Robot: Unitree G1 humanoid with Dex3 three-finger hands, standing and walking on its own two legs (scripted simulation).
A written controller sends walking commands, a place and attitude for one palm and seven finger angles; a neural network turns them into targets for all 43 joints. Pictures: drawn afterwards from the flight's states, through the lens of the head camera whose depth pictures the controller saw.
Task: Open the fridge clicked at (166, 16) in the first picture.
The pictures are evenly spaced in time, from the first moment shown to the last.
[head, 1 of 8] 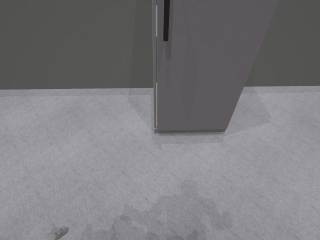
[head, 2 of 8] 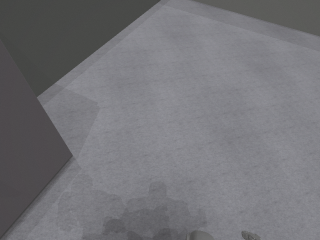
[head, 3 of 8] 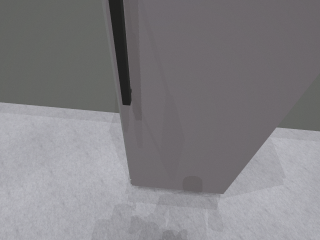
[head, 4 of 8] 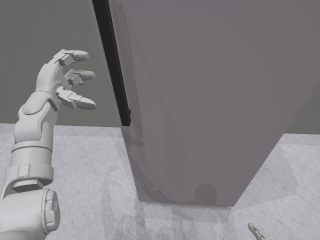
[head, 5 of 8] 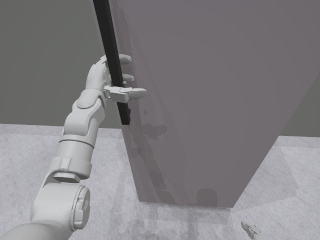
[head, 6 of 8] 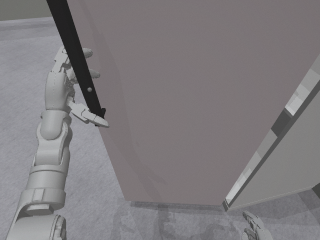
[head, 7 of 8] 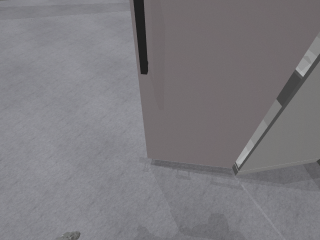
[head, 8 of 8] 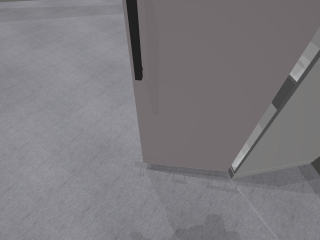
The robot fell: no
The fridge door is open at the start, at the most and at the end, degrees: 0 77 73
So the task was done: yes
